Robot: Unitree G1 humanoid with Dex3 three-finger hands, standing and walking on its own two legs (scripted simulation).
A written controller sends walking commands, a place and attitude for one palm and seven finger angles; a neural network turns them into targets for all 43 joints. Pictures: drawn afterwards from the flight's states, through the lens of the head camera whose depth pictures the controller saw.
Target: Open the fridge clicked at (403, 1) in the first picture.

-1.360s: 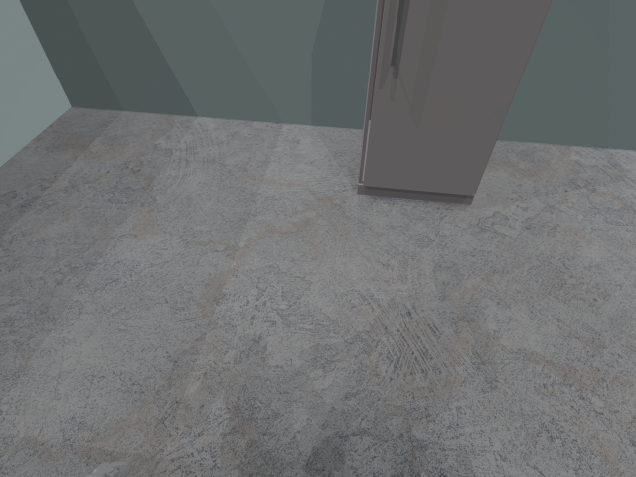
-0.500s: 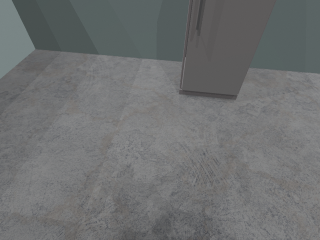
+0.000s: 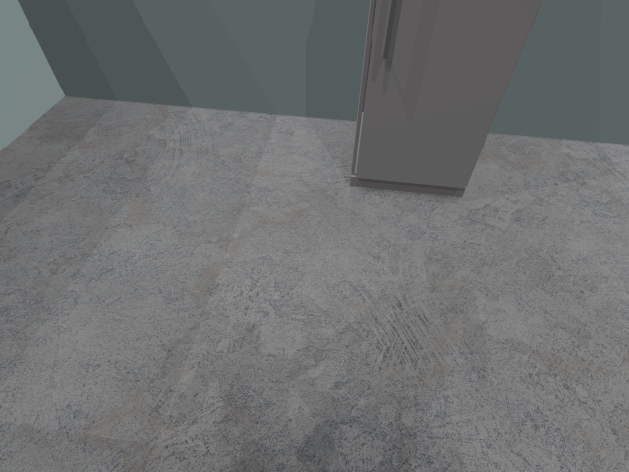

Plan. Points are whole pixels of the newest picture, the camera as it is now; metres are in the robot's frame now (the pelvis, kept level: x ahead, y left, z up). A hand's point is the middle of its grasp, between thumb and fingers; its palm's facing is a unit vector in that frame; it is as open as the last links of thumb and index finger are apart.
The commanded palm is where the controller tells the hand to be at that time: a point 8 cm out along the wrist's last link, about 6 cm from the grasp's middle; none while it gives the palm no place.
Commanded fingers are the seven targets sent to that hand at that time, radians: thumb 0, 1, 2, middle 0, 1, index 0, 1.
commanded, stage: look at it before walking up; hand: left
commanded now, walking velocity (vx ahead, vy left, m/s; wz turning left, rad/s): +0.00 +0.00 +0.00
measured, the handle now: out of the picture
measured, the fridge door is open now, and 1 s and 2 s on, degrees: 0 0 0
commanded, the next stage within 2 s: walk to a spot facing it in 0.28 s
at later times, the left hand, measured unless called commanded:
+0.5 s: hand out of the picture +0.07 +0.24 -0.16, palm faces -0.03 -0.95 -0.32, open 7.3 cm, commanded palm none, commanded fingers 0.00 0.90 0.90 -0.20 -0.30 -0.20 -0.30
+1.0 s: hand out of the picture +0.15 +0.12 -0.18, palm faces -0.18 -0.97 -0.18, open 7.3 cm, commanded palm none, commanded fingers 0.00 0.90 0.90 -0.20 -0.30 -0.20 -0.30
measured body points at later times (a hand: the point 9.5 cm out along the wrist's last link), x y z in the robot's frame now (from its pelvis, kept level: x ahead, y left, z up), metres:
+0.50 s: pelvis +0.01 +0.00 +0.00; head +0.00 +0.00 +0.45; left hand +0.07 +0.29 -0.14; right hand +0.08 -0.29 -0.14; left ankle +0.00 +0.13 -0.74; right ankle +0.00 -0.12 -0.74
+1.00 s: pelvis +0.13 -0.06 -0.01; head +0.14 -0.06 +0.44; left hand +0.16 +0.17 -0.16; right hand +0.11 -0.31 -0.16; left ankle +0.18 +0.07 -0.67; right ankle +0.08 -0.14 -0.74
